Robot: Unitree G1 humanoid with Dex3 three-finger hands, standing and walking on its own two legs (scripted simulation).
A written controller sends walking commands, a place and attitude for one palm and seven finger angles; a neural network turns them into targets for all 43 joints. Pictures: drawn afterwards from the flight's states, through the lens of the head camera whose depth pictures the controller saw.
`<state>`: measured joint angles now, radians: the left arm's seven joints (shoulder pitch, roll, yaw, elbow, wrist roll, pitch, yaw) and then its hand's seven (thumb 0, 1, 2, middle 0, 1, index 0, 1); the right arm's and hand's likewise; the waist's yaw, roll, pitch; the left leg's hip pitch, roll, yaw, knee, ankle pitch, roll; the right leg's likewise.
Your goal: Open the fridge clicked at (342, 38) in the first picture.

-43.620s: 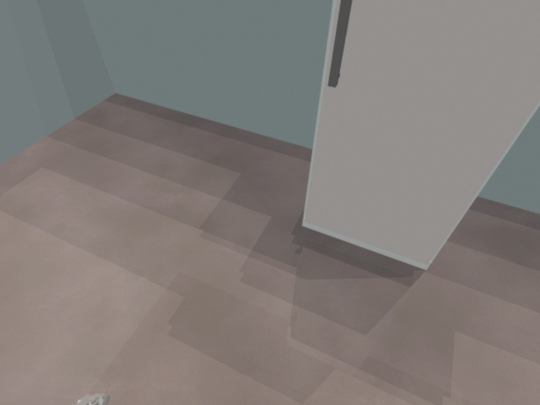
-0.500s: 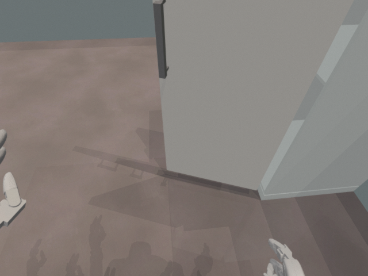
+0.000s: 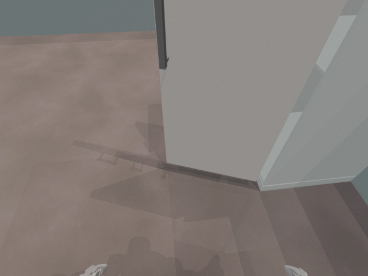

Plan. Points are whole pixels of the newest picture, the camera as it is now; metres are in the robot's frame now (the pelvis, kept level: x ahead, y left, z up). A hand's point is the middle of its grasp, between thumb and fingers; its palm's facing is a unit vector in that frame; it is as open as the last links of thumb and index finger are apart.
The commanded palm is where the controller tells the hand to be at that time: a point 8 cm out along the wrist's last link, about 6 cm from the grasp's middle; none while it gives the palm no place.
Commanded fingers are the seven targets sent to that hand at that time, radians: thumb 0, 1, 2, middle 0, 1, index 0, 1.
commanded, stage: let the arm hang, fingers relaxed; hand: left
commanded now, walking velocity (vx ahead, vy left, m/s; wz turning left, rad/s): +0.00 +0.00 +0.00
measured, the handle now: (163, 31) +0.81 +0.10 +0.15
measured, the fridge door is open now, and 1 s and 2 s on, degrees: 69 69 69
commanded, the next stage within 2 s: look to check the result in 0.82 s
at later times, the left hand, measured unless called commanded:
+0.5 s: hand out of the picture +0.02 +0.22 -0.16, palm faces -0.02 -0.96 -0.28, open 7.3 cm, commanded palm none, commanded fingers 0.00 0.90 0.90 -0.20 -0.30 -0.20 -0.30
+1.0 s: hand out of the picture +0.05 +0.19 -0.16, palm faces -0.03 -0.98 -0.20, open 7.3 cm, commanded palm none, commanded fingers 0.00 0.90 0.90 -0.20 -0.30 -0.20 -0.30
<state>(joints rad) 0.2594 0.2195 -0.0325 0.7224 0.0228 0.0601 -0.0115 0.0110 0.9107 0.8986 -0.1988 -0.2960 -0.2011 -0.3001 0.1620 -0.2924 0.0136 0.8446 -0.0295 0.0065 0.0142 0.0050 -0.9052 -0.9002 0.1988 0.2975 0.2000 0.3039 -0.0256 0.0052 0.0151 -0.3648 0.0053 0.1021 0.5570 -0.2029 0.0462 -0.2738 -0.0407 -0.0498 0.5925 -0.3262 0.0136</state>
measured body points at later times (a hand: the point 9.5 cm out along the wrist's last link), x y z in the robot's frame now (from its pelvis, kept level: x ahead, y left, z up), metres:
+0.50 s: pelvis +0.00 +0.00 +0.01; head +0.01 +0.00 +0.46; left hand +0.02 +0.27 -0.14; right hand +0.02 -0.24 -0.15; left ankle +0.06 +0.09 -0.73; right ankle -0.01 -0.13 -0.73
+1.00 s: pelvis +0.02 +0.00 +0.02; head +0.04 +0.01 +0.46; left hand +0.05 +0.24 -0.14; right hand +0.05 -0.24 -0.14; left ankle +0.06 +0.09 -0.73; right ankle -0.01 -0.13 -0.73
